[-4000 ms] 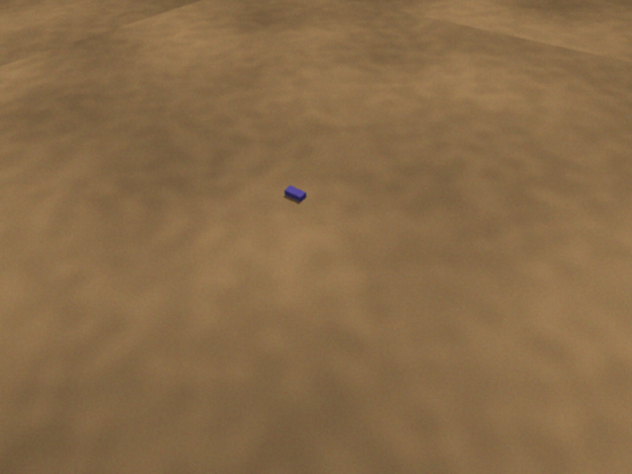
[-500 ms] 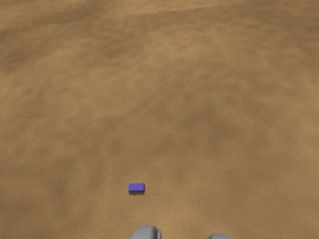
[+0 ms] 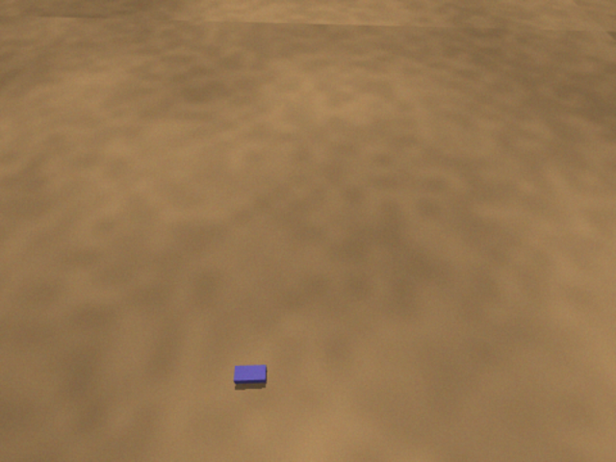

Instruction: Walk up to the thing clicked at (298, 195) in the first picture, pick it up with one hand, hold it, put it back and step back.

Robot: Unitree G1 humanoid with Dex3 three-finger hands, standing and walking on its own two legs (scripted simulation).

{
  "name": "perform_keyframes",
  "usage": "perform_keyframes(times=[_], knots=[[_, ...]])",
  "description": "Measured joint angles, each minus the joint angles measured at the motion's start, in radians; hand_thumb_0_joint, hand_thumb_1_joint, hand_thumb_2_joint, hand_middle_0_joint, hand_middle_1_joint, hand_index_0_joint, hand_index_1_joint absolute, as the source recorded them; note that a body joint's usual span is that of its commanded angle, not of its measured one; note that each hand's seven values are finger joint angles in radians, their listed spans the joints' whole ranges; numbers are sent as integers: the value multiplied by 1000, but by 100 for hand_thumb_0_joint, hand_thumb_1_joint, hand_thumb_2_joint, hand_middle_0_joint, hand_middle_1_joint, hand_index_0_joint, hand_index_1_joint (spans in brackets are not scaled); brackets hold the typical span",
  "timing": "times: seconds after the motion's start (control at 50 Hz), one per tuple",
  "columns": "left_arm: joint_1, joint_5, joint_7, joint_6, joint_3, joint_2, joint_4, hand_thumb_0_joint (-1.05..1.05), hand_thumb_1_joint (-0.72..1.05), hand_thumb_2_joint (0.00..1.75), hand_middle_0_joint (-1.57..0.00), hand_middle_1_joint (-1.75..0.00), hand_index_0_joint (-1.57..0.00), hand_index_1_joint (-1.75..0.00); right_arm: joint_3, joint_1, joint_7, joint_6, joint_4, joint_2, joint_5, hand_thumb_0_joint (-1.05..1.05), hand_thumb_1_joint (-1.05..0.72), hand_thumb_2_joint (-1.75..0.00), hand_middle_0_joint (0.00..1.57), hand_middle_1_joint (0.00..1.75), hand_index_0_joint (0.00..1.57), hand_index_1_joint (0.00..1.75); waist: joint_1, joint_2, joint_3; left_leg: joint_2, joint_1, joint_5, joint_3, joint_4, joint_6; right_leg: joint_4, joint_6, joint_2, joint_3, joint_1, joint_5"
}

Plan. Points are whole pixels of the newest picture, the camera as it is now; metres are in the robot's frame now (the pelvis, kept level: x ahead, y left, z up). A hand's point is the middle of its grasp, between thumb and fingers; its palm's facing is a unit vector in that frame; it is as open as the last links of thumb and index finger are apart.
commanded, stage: walk up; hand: left
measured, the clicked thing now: (250, 374) +0.47 +0.20 -0.73
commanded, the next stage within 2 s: stand in 1.64 s
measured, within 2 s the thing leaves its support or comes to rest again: neither
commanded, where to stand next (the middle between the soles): +0.08 -0.04 m, yaw +0 degrees
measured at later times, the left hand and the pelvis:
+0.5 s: hand out of the picture +0.11 +0.23 -0.12, palm faces -0.04 -0.94 -0.34, open 7.4 cm; pelvis +0.00 -0.02 +0.03, yaw -2 degrees
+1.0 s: hand out of the picture +0.13 +0.24 -0.12, palm faces -0.06 -0.95 -0.32, open 7.4 cm; pelvis +0.01 -0.01 +0.03, yaw -4 degrees
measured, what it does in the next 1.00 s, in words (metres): stands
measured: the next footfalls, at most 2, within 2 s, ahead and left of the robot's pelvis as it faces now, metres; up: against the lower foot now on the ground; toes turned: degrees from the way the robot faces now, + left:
none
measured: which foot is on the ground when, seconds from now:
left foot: down 0.00-1.00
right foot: down 0.00-1.00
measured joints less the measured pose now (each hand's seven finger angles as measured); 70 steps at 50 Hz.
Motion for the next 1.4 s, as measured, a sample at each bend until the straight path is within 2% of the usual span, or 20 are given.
perform_keyframes(times=[0.1,0.3,0.56,0.84,1.12,1.4], knots=[[-39,-2,-7,3,-5,-5,23,0,90,90,-21,-30,-20,-30,1,-43,-5,-3,28,-2,1,0,-90,-90,21,30,21,30,-1,-4,-2,5,35,34,7,-65,-8,-60,11,5,4,30,29],[-71,2,-13,4,-7,-20,86,0,90,90,-20,-30,-20,-30,1,-103,2,8,89,-18,1,0,-90,-90,21,30,20,30,-10,19,-29,8,114,105,31,-203,-21,-143,-2,13,21,75,76],[-91,4,-21,15,5,-50,118,0,90,90,-20,-30,-20,-30,3,-47,11,13,173,-6,-12,0,-90,-90,20,30,20,30,-20,27,-36,13,180,169,52,-341,-27,-278,0,22,34,131,144],[-102,0,-19,26,10,-39,120,0,90,90,-20,-30,-20,-30,-3,-42,4,7,170,15,-11,0,-90,-90,21,30,20,30,-31,-3,-38,6,210,165,74,-365,-18,-306,13,16,54,155,149],[-83,5,-16,24,6,-39,125,0,90,90,-20,-30,-20,-30,-13,-87,6,13,142,12,-11,0,-90,-90,20,30,20,30,-16,12,-46,10,230,165,76,-378,-20,-317,12,20,56,173,149],[-56,9,-15,22,9,-44,121,0,90,90,-20,-30,-20,-30,-15,-68,10,19,146,13,-10,0,-90,-90,20,30,20,30,-13,16,-41,15,235,167,79,-389,-24,-327,7,26,57,175,152]])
